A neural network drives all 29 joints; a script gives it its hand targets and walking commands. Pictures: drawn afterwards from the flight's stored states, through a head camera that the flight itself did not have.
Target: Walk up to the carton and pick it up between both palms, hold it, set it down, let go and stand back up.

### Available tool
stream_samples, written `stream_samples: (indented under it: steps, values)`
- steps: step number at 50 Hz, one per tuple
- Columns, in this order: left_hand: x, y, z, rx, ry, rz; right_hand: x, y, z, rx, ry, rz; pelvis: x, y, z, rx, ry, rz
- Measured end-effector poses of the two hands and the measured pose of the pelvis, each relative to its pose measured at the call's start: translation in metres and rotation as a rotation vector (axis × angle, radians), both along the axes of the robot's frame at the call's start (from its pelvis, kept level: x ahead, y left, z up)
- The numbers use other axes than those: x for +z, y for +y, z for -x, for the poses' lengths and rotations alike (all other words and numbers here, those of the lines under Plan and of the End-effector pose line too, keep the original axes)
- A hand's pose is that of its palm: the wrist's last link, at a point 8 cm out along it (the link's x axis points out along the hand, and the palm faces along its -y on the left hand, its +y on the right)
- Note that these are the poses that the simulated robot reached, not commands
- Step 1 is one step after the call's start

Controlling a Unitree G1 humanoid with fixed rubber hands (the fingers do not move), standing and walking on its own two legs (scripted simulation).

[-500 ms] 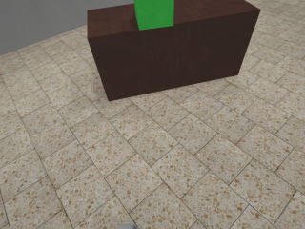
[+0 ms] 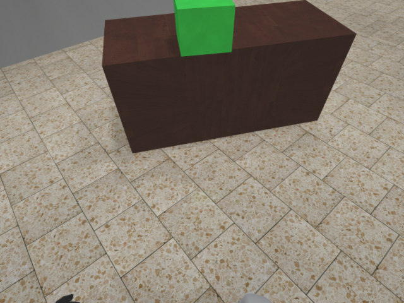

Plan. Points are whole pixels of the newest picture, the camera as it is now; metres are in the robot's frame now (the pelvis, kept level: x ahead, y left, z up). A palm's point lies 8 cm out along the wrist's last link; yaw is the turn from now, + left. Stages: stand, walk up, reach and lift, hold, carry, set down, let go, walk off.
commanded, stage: walk up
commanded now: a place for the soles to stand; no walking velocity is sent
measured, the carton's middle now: (202, 21) +1.38 -0.01 -0.02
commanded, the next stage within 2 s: none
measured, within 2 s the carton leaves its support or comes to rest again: neither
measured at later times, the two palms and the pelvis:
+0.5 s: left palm (93, 291) +0.18 +0.24 -0.08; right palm (389, 279) +0.19 -0.39 -0.11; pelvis +0.16 -0.07 +0.01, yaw -2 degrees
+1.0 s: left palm (96, 214) +0.36 +0.29 -0.10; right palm (345, 215) +0.34 -0.34 -0.10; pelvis +0.30 -0.04 +0.00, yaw +2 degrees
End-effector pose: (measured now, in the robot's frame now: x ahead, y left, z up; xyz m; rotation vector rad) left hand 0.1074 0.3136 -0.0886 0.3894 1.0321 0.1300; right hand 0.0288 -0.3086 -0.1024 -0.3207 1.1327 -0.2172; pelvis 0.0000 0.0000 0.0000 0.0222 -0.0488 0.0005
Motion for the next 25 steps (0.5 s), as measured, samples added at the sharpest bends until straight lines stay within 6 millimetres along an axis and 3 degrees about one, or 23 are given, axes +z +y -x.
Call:
stream_samples:
  steps: [4,7,15,25]
  values:
    - [0.005,-0.025,-0.048,-0.047,-0.012,-0.024,-0.014,-0.025,-0.009,-0.019,0.045,-0.018,-0.006,-0.022,-0.026,0.001,0.028,-0.03]
    - [0.004,-0.046,-0.067,-0.065,-0.016,-0.044,-0.027,-0.045,-0.027,-0.021,0.068,-0.032,-0.012,-0.041,-0.045,-0.009,0.034,-0.038]
    - [0.022,-0.075,-0.065,0.016,0.064,-0.044,-0.018,-0.072,-0.089,0.006,0.073,-0.057,0.008,-0.067,-0.099,-0.009,0.023,-0.071]
    - [0.01,-0.077,-0.075,0.081,0.167,-0.03,-0.01,-0.081,-0.165,0.021,0.076,-0.024,0.008,-0.07,-0.159,-0.026,0.034,-0.043]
